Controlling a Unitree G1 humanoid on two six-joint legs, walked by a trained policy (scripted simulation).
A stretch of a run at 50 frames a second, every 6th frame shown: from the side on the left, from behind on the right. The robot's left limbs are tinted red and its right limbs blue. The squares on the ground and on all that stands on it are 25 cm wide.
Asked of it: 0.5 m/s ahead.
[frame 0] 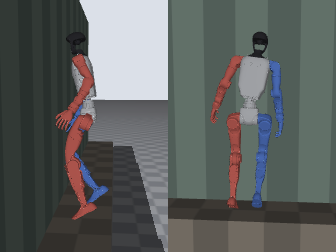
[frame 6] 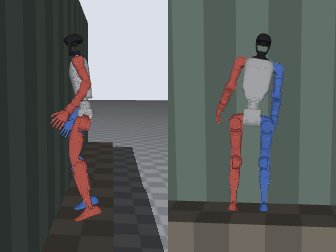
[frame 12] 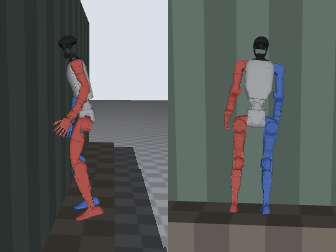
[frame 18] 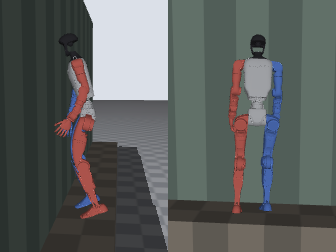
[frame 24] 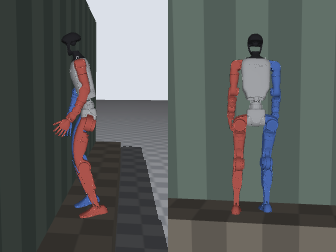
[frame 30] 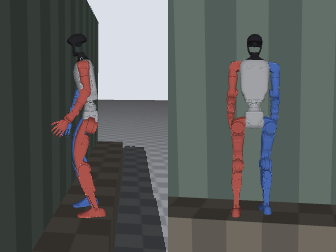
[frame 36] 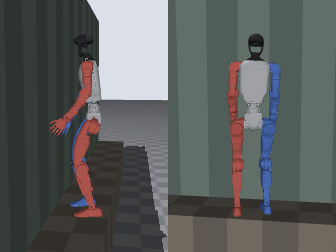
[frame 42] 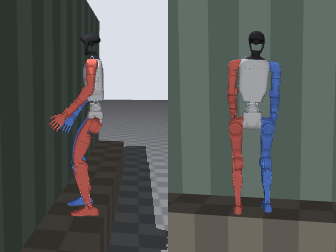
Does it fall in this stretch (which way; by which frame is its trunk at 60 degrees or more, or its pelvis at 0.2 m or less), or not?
no
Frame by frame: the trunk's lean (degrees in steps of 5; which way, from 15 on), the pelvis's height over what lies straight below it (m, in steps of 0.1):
0: 15 forward and to its right, 0.8
6: 15 forward and to its right, 0.8
12: 15 forward, 0.8
18: 15 forward, 0.8
24: 15 forward, 0.8
30: 10, 0.8
36: 10, 0.8
42: 5, 0.8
